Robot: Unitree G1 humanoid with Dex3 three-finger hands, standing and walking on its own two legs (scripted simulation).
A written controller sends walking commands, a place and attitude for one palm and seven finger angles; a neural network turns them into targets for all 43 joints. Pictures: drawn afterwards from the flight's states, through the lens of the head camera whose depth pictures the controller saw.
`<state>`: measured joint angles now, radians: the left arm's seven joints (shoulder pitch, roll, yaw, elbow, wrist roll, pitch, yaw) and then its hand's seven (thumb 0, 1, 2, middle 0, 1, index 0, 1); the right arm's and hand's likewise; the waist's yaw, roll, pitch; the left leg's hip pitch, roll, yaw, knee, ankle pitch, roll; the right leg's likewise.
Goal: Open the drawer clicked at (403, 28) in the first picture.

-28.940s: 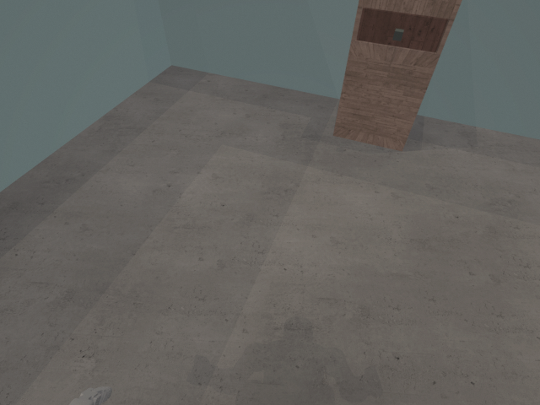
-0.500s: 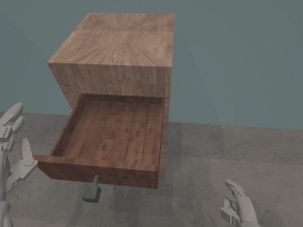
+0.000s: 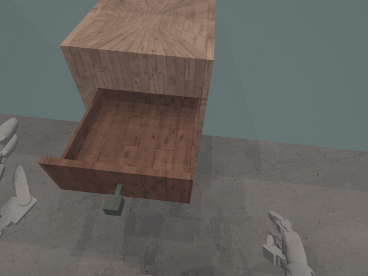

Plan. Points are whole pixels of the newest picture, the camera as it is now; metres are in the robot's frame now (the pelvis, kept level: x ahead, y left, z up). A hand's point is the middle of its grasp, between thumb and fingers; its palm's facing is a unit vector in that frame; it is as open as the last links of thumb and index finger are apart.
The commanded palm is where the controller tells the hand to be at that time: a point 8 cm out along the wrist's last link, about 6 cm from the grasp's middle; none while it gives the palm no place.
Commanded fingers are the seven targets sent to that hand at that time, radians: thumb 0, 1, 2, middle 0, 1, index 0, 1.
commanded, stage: step back with the hand held close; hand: left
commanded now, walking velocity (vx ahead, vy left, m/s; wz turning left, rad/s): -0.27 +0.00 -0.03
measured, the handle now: (116, 198) +0.31 +0.20 -0.09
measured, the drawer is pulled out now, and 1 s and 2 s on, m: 0.30 0.30 0.30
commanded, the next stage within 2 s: stop stepping back and stand still in 0.80 s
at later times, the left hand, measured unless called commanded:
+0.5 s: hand (14, 240) +0.14 +0.23 +0.17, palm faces +0.30 -0.85 -0.44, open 7.4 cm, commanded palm +0.07 +0.29 +0.19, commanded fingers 0.00 0.90 0.90 -0.20 -0.30 -0.20 -0.30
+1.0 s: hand out of the picture +0.00 +0.17 +0.19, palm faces +0.26 -0.82 -0.51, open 7.4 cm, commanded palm -0.05 +0.23 +0.19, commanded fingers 0.00 0.90 0.90 -0.20 -0.30 -0.20 -0.30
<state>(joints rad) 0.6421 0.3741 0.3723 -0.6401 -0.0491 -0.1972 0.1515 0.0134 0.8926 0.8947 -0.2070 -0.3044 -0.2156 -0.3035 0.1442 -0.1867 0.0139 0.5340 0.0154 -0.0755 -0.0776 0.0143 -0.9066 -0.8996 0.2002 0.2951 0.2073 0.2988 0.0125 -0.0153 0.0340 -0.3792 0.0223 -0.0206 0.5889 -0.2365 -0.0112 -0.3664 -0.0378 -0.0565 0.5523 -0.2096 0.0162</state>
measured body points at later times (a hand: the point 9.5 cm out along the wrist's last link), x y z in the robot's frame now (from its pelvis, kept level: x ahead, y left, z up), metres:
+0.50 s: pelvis -0.06 +0.01 +0.00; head -0.02 +0.03 +0.44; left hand +0.12 +0.28 +0.19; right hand +0.12 -0.23 -0.08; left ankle +0.00 +0.12 -0.73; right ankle -0.03 -0.12 -0.73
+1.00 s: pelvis -0.19 -0.04 +0.01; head -0.17 -0.03 +0.46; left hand -0.02 +0.22 +0.22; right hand -0.04 -0.28 -0.09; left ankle -0.16 +0.08 -0.65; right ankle -0.26 -0.13 -0.73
